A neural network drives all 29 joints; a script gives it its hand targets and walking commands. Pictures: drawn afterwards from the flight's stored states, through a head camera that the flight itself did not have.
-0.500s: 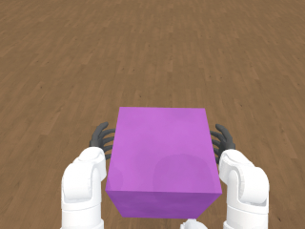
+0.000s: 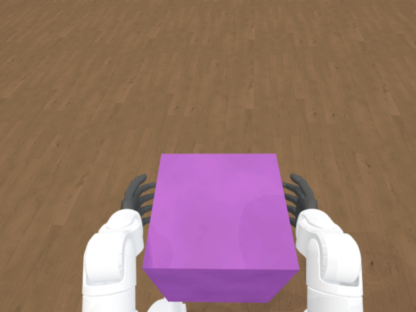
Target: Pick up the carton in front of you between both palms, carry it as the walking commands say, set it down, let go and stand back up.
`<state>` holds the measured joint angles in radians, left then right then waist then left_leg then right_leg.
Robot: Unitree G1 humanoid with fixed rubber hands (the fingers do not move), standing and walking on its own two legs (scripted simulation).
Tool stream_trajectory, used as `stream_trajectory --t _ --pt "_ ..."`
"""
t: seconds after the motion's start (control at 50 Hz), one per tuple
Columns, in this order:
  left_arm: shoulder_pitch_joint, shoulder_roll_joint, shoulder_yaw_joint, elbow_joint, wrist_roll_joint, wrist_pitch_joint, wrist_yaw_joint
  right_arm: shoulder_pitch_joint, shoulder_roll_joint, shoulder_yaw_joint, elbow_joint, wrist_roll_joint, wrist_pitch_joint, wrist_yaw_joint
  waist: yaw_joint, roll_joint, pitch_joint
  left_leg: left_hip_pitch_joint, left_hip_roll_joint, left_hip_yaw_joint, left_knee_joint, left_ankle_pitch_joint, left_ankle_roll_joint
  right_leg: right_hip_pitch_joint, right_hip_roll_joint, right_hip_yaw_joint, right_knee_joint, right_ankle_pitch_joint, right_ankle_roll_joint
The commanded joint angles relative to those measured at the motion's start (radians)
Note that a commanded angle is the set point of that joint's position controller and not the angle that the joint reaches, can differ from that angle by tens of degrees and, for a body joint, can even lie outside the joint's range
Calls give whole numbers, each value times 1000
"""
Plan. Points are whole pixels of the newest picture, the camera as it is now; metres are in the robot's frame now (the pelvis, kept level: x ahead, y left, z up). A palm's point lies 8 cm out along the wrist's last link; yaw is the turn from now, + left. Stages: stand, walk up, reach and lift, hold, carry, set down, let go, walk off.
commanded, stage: carry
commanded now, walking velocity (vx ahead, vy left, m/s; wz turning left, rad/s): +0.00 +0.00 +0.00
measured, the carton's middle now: (218, 233) +0.27 +0.00 -0.01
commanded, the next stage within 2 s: hold in 1.82 s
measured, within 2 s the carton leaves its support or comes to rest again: neither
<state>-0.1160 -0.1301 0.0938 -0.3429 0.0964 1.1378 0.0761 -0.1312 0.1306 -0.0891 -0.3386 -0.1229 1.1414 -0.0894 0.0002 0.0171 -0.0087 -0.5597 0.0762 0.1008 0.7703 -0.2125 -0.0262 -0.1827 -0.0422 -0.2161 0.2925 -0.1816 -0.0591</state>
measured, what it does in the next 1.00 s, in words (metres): walks ahead: left foot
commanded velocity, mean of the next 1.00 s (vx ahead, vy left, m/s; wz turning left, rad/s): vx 0.00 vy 0.00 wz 0.00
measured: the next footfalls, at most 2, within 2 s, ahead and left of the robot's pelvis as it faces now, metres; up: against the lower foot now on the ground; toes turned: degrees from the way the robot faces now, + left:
left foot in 0.14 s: +0.22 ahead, +0.12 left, +0.00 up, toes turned -10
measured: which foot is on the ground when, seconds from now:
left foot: up 0.00-0.12, down 0.14-1.00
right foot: down 0.00-1.00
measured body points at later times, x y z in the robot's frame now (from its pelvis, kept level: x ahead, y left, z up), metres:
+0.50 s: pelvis +0.17 +0.02 -0.02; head +0.16 +0.02 +0.43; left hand +0.46 +0.16 +0.06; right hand +0.44 -0.15 +0.06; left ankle +0.19 +0.11 -0.75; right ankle +0.04 -0.09 -0.75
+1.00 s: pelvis +0.15 +0.01 -0.02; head +0.12 +0.01 +0.43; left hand +0.43 +0.14 +0.06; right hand +0.41 -0.16 +0.06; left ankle +0.19 +0.11 -0.75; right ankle +0.04 -0.09 -0.75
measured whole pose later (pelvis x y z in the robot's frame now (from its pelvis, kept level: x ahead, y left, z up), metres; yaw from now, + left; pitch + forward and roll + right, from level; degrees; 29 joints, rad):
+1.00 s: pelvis +0.15 +0.01 -0.02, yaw -3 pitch +2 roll +1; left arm -0.17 -0.13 0.11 -0.26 0.12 1.21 0.07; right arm -0.17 0.13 -0.12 -0.25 -0.13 1.19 -0.09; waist 0.00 -0.01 -0.12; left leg -0.36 0.07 0.21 0.57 -0.23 0.03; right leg -0.12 -0.04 -0.11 0.52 -0.43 0.00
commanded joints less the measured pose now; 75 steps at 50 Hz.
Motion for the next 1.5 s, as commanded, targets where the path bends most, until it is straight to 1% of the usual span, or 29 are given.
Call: stream_trajectory --t 0.0,0.06,0.08,0.1,0.12,0.14,0.16,0.18,0.2,0.22,0.24,0.26,0.28,0.3,0.32,0.4,0.46,0.5,0.62,0.68,0.74,0.84,0.9,0.98,1.04,1.12,1.24,1.34,1.48 --pt "-396 -926 -704 -98 -392 6 -267 -428 944 764 -128 416 0 239 7 -199 -340 106 -39 58 -147 117 -3 237 -193 19 21 749 -30" --pt "-392 -871 -685 -105 -372 32 -252 -442 882 749 -143 427 37 243 14 -180 -307 187 -44 84 -272 236 3 207 -179 12 84 615 -14" --pt "-397 -853 -679 -99 -365 43 -247 -437 863 740 -132 426 50 246 6 -154 -294 257 -44 101 -366 318 6 179 -166 -1 139 556 6" --pt "-400 -835 -672 -90 -358 54 -243 -435 842 729 -120 424 63 250 2 -119 -280 347 -32 100 -450 415 3 131 -149 -1 193 486 33" --pt "-404 -814 -666 -76 -351 65 -239 -437 815 714 -101 421 77 253 3 -80 -300 487 45 38 -421 603 12 37 -132 13 246 348 61" --pt "-431 -800 -674 -79 -356 82 -235 -439 799 691 -65 411 86 257 3 37 -370 648 182 -88 -301 1015 84 -70 -85 54 322 79 98" --pt "-452 -790 -687 -80 -358 97 -233 -411 804 673 -18 404 89 260 -9 143 -415 741 257 -180 -280 1101 172 -152 -56 107 356 -182 113" --pt "-468 -797 -691 -76 -361 106 -234 -392 817 661 9 403 88 261 -10 180 -421 715 271 -213 -324 1032 200 -160 -45 122 355 -296 111" --pt "-488 -820 -698 -63 -366 108 -236 -402 838 652 21 401 87 261 -7 163 -426 703 257 -208 -351 931 196 -158 -46 142 302 -339 107" --pt "-500 -843 -704 -46 -374 106 -239 -414 864 647 32 397 85 261 0 142 -421 658 233 -176 -360 844 171 -111 -51 143 210 -304 103" --pt "-517 -868 -711 -39 -383 100 -243 -427 886 647 32 395 81 262 3 132 -424 616 199 -130 -357 727 135 -52 -54 131 120 -204 103" --pt "-538 -887 -715 -41 -392 94 -245 -439 905 650 28 396 76 263 0 124 -424 584 165 -93 -348 615 106 -11 -59 129 82 -113 103" --pt "-550 -903 -720 -47 -399 89 -246 -455 916 653 20 398 71 263 -1 98 -423 552 141 -57 -331 550 87 12 -85 140 84 -39 102" --pt "-576 -919 -722 -55 -401 83 -246 -500 927 662 -5 408 68 264 -4 33 -411 548 123 -29 -296 580 80 6 -104 144 136 92 100" --pt "-582 -917 -719 -62 -404 83 -246 -508 932 665 -7 413 68 263 -5 13 -415 528 117 -29 -275 621 82 30 -106 135 162 165 100" --pt "-511 -908 -705 -28 -391 83 -244 -478 912 669 -4 406 71 255 1 -17 -434 522 108 -18 -204 751 94 40 -101 131 207 328 101" --pt "-495 -908 -697 -17 -382 79 -243 -482 909 679 -7 409 71 256 3 -23 -430 515 107 -13 -187 791 96 32 -98 133 216 358 105" --pt "-502 -911 -694 -21 -381 76 -243 -496 912 686 -15 416 70 257 3 -23 -420 499 103 -8 -184 761 93 38 -99 136 208 372 104" --pt "-500 -905 -691 -24 -380 76 -242 -498 906 692 -21 420 72 259 5 -53 -389 435 83 10 -177 566 76 75 -125 152 210 502 87" --pt "-502 -900 -691 -24 -380 77 -244 -496 902 691 -16 417 73 260 6 -57 -376 423 83 13 -172 507 73 70 -129 155 208 500 78" --pt "-514 -899 -694 -28 -383 79 -246 -502 902 690 -16 416 74 260 5 -56 -357 412 84 14 -177 447 69 60 -131 156 203 463 69" --pt "-528 -897 -695 -23 -385 82 -248 -513 899 688 -8 414 78 262 3 -42 -332 419 95 4 -201 425 68 28 -119 160 183 328 62" --pt "-521 -895 -697 9 -375 77 -249 -504 897 688 23 405 73 265 2 -33 -320 418 99 -3 -217 410 68 16 -114 164 170 261 59" --pt "-519 -901 -699 64 -352 50 -253 -504 902 689 78 384 46 273 1 -28 -295 409 100 -10 -243 353 67 -10 -111 171 148 172 54" --pt "-523 -904 -689 102 -328 11 -255 -512 899 679 114 360 5 277 0 -28 -278 402 101 -16 -263 305 67 -30 -109 178 132 108 49" --pt "-533 -900 -676 125 -303 -49 -256 -525 893 666 134 338 -53 278 0 -27 -271 399 101 -21 -283 251 66 -48 -108 186 116 42 42" --pt "-509 -862 -627 188 -247 -133 -252 -502 854 617 201 282 -139 277 1 -23 -279 398 102 -25 -298 221 64 -61 -104 191 110 -4 33" --pt "-506 -833 -566 265 -184 -224 -252 -495 826 551 281 218 -233 276 1 -20 -277 394 104 -27 -307 202 61 -75 -101 194 109 -29 31" --pt "-567 -839 -443 429 -89 -381 -258 -554 830 419 443 122 -388 286 -1 -16 -285 392 105 -31 -317 177 59 -85 -96 198 110 -59 29"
